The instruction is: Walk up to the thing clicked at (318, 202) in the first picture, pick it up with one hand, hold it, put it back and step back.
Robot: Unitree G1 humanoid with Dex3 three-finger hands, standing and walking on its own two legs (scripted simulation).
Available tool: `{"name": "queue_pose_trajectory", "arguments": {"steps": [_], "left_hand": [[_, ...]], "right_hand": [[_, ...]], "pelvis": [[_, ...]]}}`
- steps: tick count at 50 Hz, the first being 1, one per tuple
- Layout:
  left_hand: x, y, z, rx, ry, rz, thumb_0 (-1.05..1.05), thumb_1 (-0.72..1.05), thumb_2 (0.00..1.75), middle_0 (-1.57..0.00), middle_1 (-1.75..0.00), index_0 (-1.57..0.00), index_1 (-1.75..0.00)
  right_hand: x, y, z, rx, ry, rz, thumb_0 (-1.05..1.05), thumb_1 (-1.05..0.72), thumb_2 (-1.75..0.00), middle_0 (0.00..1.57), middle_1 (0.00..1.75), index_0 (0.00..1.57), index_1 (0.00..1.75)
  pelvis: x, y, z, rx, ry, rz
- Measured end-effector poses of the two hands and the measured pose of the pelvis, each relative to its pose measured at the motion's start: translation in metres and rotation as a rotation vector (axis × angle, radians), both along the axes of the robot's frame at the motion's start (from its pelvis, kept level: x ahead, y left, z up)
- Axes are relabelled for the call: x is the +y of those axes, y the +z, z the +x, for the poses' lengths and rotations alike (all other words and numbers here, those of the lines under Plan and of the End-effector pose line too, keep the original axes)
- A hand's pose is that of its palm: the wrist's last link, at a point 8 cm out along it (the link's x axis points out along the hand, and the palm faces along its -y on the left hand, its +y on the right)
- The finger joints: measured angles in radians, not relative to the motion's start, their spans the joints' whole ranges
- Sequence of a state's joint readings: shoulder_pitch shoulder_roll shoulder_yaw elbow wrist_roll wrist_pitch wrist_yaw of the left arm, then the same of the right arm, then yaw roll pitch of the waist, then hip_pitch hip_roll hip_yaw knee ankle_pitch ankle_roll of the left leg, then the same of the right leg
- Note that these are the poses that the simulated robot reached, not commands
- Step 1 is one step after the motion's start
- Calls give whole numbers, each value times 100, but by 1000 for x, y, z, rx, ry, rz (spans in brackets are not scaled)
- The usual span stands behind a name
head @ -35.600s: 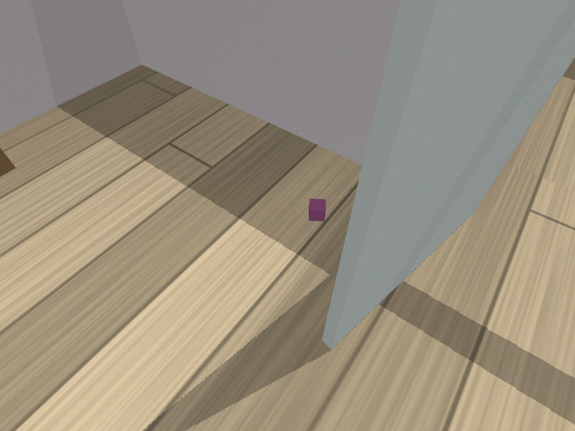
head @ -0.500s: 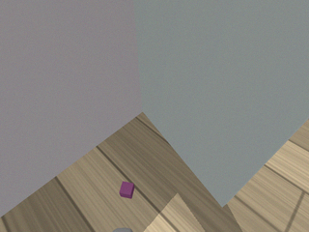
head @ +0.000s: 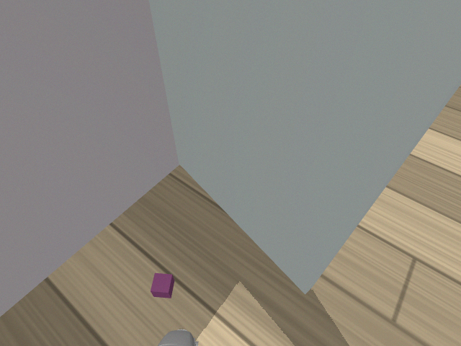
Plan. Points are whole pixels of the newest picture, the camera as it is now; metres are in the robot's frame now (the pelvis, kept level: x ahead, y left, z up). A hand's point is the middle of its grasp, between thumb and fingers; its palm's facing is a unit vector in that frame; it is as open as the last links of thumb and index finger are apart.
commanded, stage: walk up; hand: left
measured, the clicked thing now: (163, 285) +0.44 +0.28 -0.71
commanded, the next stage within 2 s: none
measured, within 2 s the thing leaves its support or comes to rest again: neither
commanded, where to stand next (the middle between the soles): +0.06 +0.02 m, yaw +2 degrees
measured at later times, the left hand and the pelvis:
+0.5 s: hand out of the picture +0.07 +0.33 -0.15, palm faces +0.03 -0.90 -0.44, open 7.4 cm; pelvis -0.01 +0.03 -0.01, yaw +1 degrees
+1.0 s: hand out of the picture -0.03 +0.31 -0.12, palm faces +0.06 -0.90 -0.43, open 7.4 cm; pelvis +0.03 +0.02 +0.01, yaw +4 degrees
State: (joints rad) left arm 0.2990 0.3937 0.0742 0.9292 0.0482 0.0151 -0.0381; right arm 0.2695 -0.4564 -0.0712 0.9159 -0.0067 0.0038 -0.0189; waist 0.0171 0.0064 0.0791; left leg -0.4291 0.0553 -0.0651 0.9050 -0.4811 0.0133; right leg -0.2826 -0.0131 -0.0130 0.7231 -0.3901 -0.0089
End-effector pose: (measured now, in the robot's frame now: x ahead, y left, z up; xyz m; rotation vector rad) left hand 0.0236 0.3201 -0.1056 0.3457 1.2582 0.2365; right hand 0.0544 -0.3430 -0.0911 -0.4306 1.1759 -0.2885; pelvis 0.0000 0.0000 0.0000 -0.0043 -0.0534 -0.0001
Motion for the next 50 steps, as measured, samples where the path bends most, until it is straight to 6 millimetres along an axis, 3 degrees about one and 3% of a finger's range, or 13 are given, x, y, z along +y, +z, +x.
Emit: {"name": "queue_pose_trajectory", "arguments": {"steps": [6,12,17,21,25,29,33,38,41,44,50], "left_hand": [[-6,19,11,-54,2,24,0,90,90,-21,-30,-21,-30],[25,30,11,-49,11,104,0,90,90,-21,-30,-21,-30],[59,14,24,-42,43,125,0,90,90,-21,-30,-21,-30],[61,5,37,-63,48,106,0,90,90,-20,-30,-20,-30],[49,-3,39,-69,21,64,0,91,90,-20,-30,-20,-30],[30,-12,29,-43,-6,23,0,91,90,-20,-30,-20,-30],[6,-16,3,-27,3,2,0,91,90,-20,-30,-20,-30],[-17,-4,-32,18,48,-22,0,90,90,-21,-30,-21,-30],[-17,9,-46,24,73,-19,0,90,90,-21,-30,-21,-30],[-8,21,-57,40,96,5,0,90,90,-21,-30,-21,-30],[28,25,-59,102,131,49,0,90,90,-21,-30,-21,-30]], "right_hand": [[16,-13,8,62,37,81,1,-90,-89,20,30,20,30],[49,-20,46,34,87,143,1,-90,-89,20,30,20,30],[77,-30,76,-50,113,135,1,-90,-89,20,30,20,30],[90,-24,82,-82,130,130,1,-90,-89,20,30,20,30],[83,-14,80,-124,139,95,1,-90,-89,20,30,20,30],[55,-7,65,-145,131,43,1,-90,-89,21,30,21,30],[18,-7,41,-104,96,0,1,-90,-89,20,30,21,30],[-3,-1,13,4,55,2,1,-90,-89,20,30,20,30],[-3,2,5,64,66,26,1,-90,-89,20,30,20,30],[6,3,11,98,80,56,1,-90,-89,20,30,20,30],[48,-5,60,55,130,100,1,-90,-89,20,30,20,30]], "pelvis": [[1,8,13,9,24,4],[17,7,18,8,43,9],[37,-8,15,1,55,23],[38,-8,4,-4,50,13],[31,-8,-6,2,26,13],[19,-12,-15,10,6,11],[1,-15,-21,7,12,-9],[-6,1,-14,12,24,13],[-3,10,-5,12,41,14],[3,16,6,10,57,11],[24,12,27,3,79,6]]}}
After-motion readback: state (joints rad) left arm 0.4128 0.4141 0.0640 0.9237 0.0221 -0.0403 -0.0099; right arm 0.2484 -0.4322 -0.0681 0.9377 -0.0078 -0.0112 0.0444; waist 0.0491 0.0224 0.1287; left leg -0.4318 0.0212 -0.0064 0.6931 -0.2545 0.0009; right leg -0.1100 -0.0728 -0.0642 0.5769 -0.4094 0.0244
